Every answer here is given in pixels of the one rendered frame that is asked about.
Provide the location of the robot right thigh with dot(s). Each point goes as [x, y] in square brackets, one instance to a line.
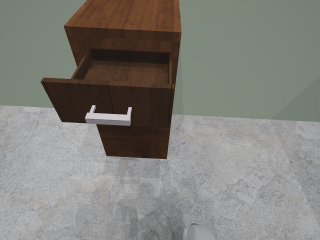
[197, 232]

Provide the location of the handle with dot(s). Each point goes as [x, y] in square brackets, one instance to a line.
[108, 119]

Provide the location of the cabinet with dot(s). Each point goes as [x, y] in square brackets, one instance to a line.
[142, 25]

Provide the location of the drawer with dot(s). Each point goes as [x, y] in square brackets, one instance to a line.
[114, 80]

